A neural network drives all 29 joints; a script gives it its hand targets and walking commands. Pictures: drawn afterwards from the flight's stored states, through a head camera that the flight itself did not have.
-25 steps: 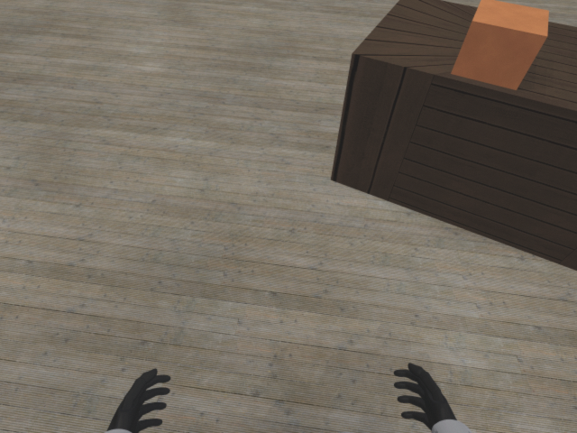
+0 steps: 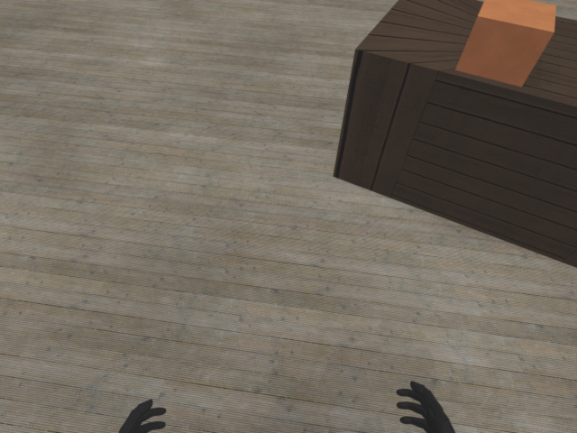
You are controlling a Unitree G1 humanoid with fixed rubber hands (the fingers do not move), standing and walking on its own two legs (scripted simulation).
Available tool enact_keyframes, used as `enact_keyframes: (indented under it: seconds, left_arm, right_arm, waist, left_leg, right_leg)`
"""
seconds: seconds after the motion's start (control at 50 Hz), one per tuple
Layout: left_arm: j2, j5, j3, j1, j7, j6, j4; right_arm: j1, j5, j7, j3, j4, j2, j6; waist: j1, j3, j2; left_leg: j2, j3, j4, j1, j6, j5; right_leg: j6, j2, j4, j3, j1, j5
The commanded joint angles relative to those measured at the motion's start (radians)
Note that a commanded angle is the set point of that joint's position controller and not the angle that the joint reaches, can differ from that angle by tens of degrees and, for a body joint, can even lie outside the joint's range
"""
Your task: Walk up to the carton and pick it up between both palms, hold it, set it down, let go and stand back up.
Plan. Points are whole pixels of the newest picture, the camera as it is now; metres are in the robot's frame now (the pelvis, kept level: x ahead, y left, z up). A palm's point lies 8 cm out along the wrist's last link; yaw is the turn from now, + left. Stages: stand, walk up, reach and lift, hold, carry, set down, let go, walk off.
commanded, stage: stand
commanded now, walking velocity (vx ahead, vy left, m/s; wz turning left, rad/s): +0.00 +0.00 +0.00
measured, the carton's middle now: (504, 38) +1.24 -0.74 -0.03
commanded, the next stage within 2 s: walk up in 1.42 s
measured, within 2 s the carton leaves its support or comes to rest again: neither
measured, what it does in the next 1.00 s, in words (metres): stands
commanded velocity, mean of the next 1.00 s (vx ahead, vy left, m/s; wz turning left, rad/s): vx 0.00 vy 0.00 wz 0.00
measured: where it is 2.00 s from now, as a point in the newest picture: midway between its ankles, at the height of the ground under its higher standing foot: outside the picture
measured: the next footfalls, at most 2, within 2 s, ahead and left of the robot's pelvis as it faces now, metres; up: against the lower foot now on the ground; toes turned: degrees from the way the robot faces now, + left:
right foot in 1.92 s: +0.14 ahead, -0.25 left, +0.00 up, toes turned -17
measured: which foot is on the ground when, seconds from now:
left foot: down 0.00-1.00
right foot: down 0.00-1.00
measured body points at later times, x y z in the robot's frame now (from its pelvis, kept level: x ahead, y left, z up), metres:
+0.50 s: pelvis +0.01 +0.00 +0.00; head +0.03 +0.00 +0.45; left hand +0.11 +0.22 -0.12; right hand +0.11 -0.23 -0.12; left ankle +0.00 +0.12 -0.72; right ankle +0.00 -0.12 -0.72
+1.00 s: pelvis +0.01 -0.01 +0.01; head +0.03 -0.01 +0.46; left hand +0.07 +0.23 -0.13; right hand +0.07 -0.23 -0.13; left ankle +0.00 +0.12 -0.72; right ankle +0.00 -0.12 -0.72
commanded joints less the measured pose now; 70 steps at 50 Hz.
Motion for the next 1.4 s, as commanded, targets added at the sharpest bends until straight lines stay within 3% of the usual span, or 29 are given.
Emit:
enact_keyframes:
  seconds: [0.0,0.04,0.08,0.14,0.16,0.26,0.32,0.42,0.46,0.54,0.6,0.7,0.8,0.88,0.96,1.04,1.12,1.16,1.2,1.22,1.26,1.3,1.32,1.34,1.38]
  left_arm:
    - [0.100,0.003,0.028,-0.014,0.001,-0.016,-0.082]
    - [0.094,-0.001,0.030,0.009,0.002,-0.017,-0.081]
    - [0.082,-0.001,0.027,-0.004,0.002,-0.017,-0.073]
    - [0.101,-0.001,0.031,0.005,0.008,-0.019,-0.066]
    - [0.086,-0.002,0.030,-0.010,0.008,-0.020,-0.067]
    - [0.078,-0.002,0.033,0.008,0.008,-0.022,-0.047]
    - [0.083,-0.001,0.038,0.013,0.009,-0.017,-0.036]
    - [0.074,-0.006,0.040,0.009,0.013,-0.021,-0.025]
    - [0.075,-0.002,0.040,0.005,0.013,-0.021,-0.009]
    - [0.084,-0.003,0.044,0.022,0.017,-0.023,0.012]
    - [0.093,-0.003,0.053,0.020,0.019,-0.024,0.023]
    - [0.071,-0.005,0.049,0.030,0.022,-0.024,0.065]
    - [0.089,-0.007,0.058,0.039,0.025,-0.020,0.103]
    - [0.093,-0.008,0.064,0.042,0.026,-0.024,0.148]
    - [0.071,-0.008,0.060,0.057,0.032,-0.020,0.185]
    - [0.082,-0.007,0.063,0.056,0.034,-0.023,0.223]
    - [0.075,-0.011,0.061,0.072,0.036,-0.024,0.263]
    - [0.060,-0.009,0.056,0.067,0.039,-0.022,0.285]
    - [0.053,-0.007,0.050,0.083,0.037,-0.020,0.301]
    - [0.050,-0.009,0.051,0.088,0.039,-0.019,0.312]
    - [0.053,-0.011,0.052,0.097,0.037,-0.021,0.330]
    - [0.052,-0.011,0.048,0.085,0.037,-0.021,0.346]
    - [0.047,-0.010,0.047,0.101,0.038,-0.019,0.353]
    - [0.042,-0.011,0.046,0.100,0.038,-0.020,0.355]
    - [0.034,-0.007,0.039,0.104,0.039,-0.022,0.372]
  right_arm:
    - [0.004,0.002,-0.002,-0.025,-0.073,-0.081,-0.017]
    - [-0.025,-0.001,-0.002,-0.024,-0.071,-0.088,-0.017]
    - [-0.006,-0.002,-0.002,-0.029,-0.068,-0.096,-0.022]
    - [0.004,0.001,-0.001,-0.028,-0.057,-0.076,-0.024]
    - [0.017,-0.001,-0.004,-0.030,-0.047,-0.087,-0.024]
    - [0.010,0.004,-0.008,-0.037,-0.033,-0.090,-0.018]
    - [0.005,0.004,-0.008,-0.035,-0.024,-0.078,-0.020]
    - [0.010,0.000,-0.016,-0.037,0.002,-0.078,-0.022]
    - [0.027,0.001,-0.016,-0.039,0.007,-0.079,-0.016]
    - [0.048,0.005,-0.020,-0.047,0.032,-0.090,-0.017]
    - [0.037,0.006,-0.019,-0.044,0.053,-0.084,-0.018]
    - [0.041,0.006,-0.024,-0.049,0.085,-0.084,-0.016]
    - [0.049,0.007,-0.024,-0.048,0.127,-0.080,-0.024]
    - [0.059,0.010,-0.030,-0.055,0.161,-0.090,-0.016]
    - [0.075,0.009,-0.033,-0.051,0.202,-0.087,-0.014]
    - [0.082,0.011,-0.033,-0.055,0.238,-0.088,-0.018]
    - [0.084,0.014,-0.037,-0.042,0.282,-0.053,-0.018]
    - [0.083,0.012,-0.037,-0.044,0.294,-0.062,-0.016]
    - [0.080,0.012,-0.039,-0.050,0.310,-0.086,-0.015]
    - [0.095,0.012,-0.040,-0.045,0.326,-0.073,-0.013]
    - [0.098,0.011,-0.040,-0.038,0.345,-0.054,-0.014]
    - [0.118,0.013,-0.039,-0.031,0.365,-0.031,-0.014]
    - [0.121,0.015,-0.039,-0.034,0.372,-0.048,-0.014]
    - [0.103,0.015,-0.040,-0.033,0.378,-0.052,-0.013]
    - [0.121,0.012,-0.040,-0.032,0.392,-0.051,-0.014]
  waist:
    - [-0.013,-0.051,-0.010]
    - [0.009,-0.031,0.010]
    - [-0.007,-0.065,-0.044]
    - [-0.010,-0.059,-0.025]
    - [-0.018,-0.074,0.020]
    - [-0.002,-0.044,-0.013]
    - [0.000,-0.038,-0.005]
    - [0.003,-0.050,0.033]
    - [-0.008,-0.043,-0.006]
    - [-0.010,-0.041,-0.025]
    - [-0.001,-0.032,0.025]
    - [-0.002,-0.026,-0.028]
    - [0.000,-0.047,0.018]
    - [-0.006,0.004,-0.026]
    - [-0.006,0.028,0.017]
    - [-0.014,0.012,-0.027]
    - [-0.005,0.028,0.021]
    - [-0.011,0.039,-0.016]
    - [-0.003,0.055,0.001]
    - [-0.008,0.061,-0.026]
    - [-0.002,0.060,0.012]
    - [-0.016,0.083,-0.015]
    - [-0.007,0.066,-0.046]
    - [-0.002,0.087,0.006]
    - [-0.013,0.085,0.013]
  left_leg:
    - [0.034,-0.048,-0.127,0.028,0.029,0.176]
    - [0.043,-0.056,-0.142,0.007,0.035,0.191]
    - [0.041,-0.052,-0.129,0.027,0.035,0.213]
    - [0.034,-0.035,-0.115,0.063,0.027,0.230]
    - [0.034,-0.039,-0.127,0.052,0.027,0.220]
    - [0.040,-0.049,-0.131,0.038,0.034,0.248]
    - [0.048,-0.057,-0.154,0.023,0.037,0.206]
    - [0.050,-0.056,-0.154,0.058,0.041,0.265]
    - [0.047,-0.046,-0.146,0.084,0.038,0.274]
    - [0.046,-0.042,-0.151,0.092,0.040,0.277]
    - [0.048,-0.045,-0.170,0.069,0.039,0.271]
    - [0.052,-0.049,-0.173,0.094,0.040,0.296]
    - [0.056,-0.050,-0.193,0.118,0.042,0.337]
    - [0.064,-0.051,-0.217,0.110,0.042,0.330]
    - [0.067,-0.048,-0.235,0.113,0.040,0.308]
    - [0.064,-0.050,-0.246,0.143,0.034,0.312]
    - [0.068,-0.052,-0.264,0.143,0.037,0.311]
    - [0.071,-0.053,-0.271,0.150,0.035,0.304]
    - [0.069,-0.053,-0.279,0.141,0.034,0.268]
    - [0.063,-0.049,-0.281,0.152,0.030,0.268]
    - [0.067,-0.049,-0.284,0.160,0.032,0.269]
    - [0.070,-0.052,-0.296,0.143,0.027,0.250]
    - [0.071,-0.053,-0.296,0.148,0.028,0.243]
    - [0.070,-0.051,-0.301,0.135,0.025,0.228]
    - [0.069,-0.046,-0.301,0.136,0.025,0.247]
  right_leg:
    - [-0.028,-0.039,-0.160,0.058,-0.002,0.171]
    - [-0.023,-0.030,-0.146,0.051,0.006,0.181]
    - [-0.032,-0.044,-0.154,0.059,0.020,0.233]
    - [-0.039,-0.048,-0.167,0.077,-0.009,0.228]
    - [-0.038,-0.046,-0.163,0.070,0.018,0.219]
    - [-0.037,-0.044,-0.167,0.065,0.037,0.233]
    - [-0.037,-0.039,-0.167,0.061,0.038,0.207]
    - [-0.035,-0.036,-0.156,0.054,0.041,0.244]
    - [-0.041,-0.044,-0.172,0.061,0.015,0.241]
    - [-0.043,-0.054,-0.185,0.072,0.034,0.287]
    - [-0.041,-0.049,-0.189,0.068,0.061,0.273]
    - [-0.043,-0.055,-0.206,0.071,0.063,0.309]
    - [-0.045,-0.052,-0.207,0.068,0.110,0.333]
    - [-0.038,-0.056,-0.223,0.063,0.103,0.333]
    - [-0.040,-0.061,-0.248,0.072,0.108,0.311]
    - [-0.046,-0.064,-0.265,0.074,0.127,0.336]
    - [-0.041,-0.063,-0.275,0.067,0.138,0.309]
    - [-0.043,-0.069,-0.291,0.069,0.131,0.308]
    - [-0.038,-0.065,-0.306,0.073,0.119,0.283]
    - [-0.039,-0.067,-0.307,0.074,0.120,0.284]
    - [-0.038,-0.064,-0.315,0.073,0.122,0.263]
    - [-0.038,-0.063,-0.322,0.072,0.114,0.249]
    - [-0.041,-0.064,-0.333,0.072,0.123,0.238]
    - [-0.040,-0.066,-0.334,0.074,0.112,0.227]
    - [-0.037,-0.068,-0.329,0.078,0.126,0.257]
